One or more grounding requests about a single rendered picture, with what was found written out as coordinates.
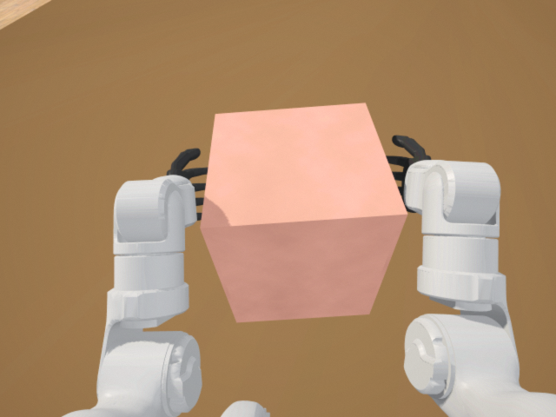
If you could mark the right robot hand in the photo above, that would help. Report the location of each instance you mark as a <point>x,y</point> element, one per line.
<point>413,148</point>

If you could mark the carton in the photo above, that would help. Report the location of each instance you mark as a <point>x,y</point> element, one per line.
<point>301,211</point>

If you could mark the robot left forearm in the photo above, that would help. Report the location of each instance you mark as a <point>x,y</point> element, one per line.
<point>150,217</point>

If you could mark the right robot upper arm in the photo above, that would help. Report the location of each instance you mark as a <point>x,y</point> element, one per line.
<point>467,364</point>

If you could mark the robot right forearm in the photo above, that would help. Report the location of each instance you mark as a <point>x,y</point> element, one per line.
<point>460,207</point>

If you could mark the left robot upper arm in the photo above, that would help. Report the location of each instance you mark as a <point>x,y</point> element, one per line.
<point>148,374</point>

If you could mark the left robot hand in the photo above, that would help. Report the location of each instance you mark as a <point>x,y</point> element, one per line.
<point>177,167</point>

